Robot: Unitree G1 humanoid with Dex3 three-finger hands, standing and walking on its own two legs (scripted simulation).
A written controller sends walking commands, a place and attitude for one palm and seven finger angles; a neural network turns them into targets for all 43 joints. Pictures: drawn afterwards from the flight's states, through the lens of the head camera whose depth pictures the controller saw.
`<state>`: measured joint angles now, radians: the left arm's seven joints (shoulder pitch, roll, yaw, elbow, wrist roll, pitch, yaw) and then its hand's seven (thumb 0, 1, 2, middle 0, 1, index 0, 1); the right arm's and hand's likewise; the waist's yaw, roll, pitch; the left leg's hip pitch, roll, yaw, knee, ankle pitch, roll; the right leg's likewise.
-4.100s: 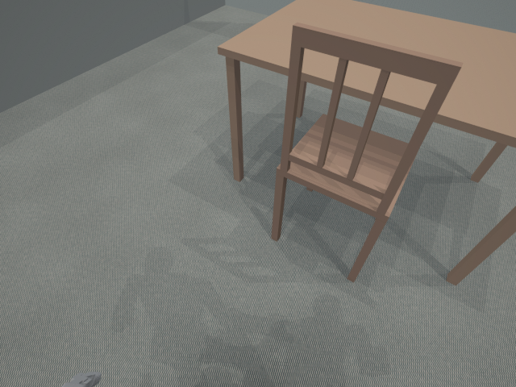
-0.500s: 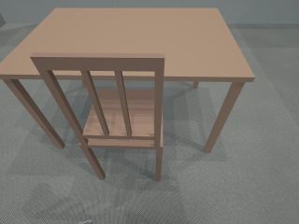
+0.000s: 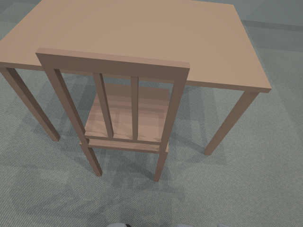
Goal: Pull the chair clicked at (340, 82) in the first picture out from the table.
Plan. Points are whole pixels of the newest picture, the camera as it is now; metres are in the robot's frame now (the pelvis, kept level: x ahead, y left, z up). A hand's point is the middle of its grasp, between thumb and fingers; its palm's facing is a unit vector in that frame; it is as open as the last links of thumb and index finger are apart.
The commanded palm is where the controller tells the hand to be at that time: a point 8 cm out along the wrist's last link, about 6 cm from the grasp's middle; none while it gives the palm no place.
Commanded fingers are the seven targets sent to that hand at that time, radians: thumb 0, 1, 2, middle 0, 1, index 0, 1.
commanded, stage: come to a stop and stand still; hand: left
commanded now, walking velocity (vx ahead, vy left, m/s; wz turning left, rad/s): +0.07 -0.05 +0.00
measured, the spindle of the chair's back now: (105, 110) +0.47 +0.20 -0.05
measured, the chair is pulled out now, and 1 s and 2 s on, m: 0.00 0.00 0.00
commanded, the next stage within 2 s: look again from close up in 0.98 s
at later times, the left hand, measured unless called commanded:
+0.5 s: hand out of the picture -0.04 +0.13 -0.18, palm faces +0.09 -0.98 -0.18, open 7.4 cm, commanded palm none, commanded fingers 0.00 0.90 0.90 -0.20 -0.30 -0.20 -0.30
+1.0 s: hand out of the picture -0.01 +0.21 -0.18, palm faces +0.01 -0.97 -0.24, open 7.4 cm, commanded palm none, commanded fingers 0.00 0.90 0.90 -0.20 -0.30 -0.20 -0.30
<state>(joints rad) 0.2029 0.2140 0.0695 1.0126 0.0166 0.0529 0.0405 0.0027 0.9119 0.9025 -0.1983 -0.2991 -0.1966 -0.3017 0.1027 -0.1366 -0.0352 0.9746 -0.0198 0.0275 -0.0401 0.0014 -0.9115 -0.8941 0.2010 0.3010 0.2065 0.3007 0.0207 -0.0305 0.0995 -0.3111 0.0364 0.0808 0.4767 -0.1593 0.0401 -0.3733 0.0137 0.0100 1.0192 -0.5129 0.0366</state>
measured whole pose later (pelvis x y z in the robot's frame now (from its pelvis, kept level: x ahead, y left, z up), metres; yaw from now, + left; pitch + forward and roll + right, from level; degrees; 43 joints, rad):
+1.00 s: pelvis -0.02 +0.02 +0.00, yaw -1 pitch -1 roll +0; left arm 0.27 0.20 0.00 1.06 0.02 0.00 0.04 0.00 0.91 0.90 -0.20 -0.30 -0.20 -0.30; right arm 0.24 -0.18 0.01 1.05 -0.01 -0.02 -0.02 0.01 -0.93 -0.89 0.20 0.30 0.21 0.30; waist 0.01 -0.01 0.02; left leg -0.19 -0.04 0.08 0.50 -0.30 0.06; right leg -0.17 -0.08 0.03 0.51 -0.33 0.06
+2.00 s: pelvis -0.03 -0.02 +0.00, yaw -1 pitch -1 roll +0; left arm 0.33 0.15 -0.01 1.11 0.02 -0.02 0.03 0.00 0.91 0.90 -0.20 -0.30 -0.20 -0.30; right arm 0.29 -0.14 0.01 1.14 -0.01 0.00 -0.01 0.00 -0.92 -0.89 0.20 0.30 0.20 0.30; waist 0.01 -0.02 0.02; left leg -0.18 0.01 0.06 0.47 -0.28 0.01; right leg -0.17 -0.02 0.01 0.49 -0.31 0.01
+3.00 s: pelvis -0.03 +0.01 +0.00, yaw -1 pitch -2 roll -1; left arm 0.27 0.18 -0.02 1.02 0.02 0.00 0.04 0.00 0.92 0.90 -0.20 -0.30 -0.20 -0.30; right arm 0.21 -0.18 0.00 1.00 -0.01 0.01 -0.01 0.00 -0.91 -0.89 0.20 0.30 0.20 0.30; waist 0.00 -0.01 0.02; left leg -0.19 0.00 0.07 0.51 -0.28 0.03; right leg -0.18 -0.03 -0.06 0.49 -0.27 0.01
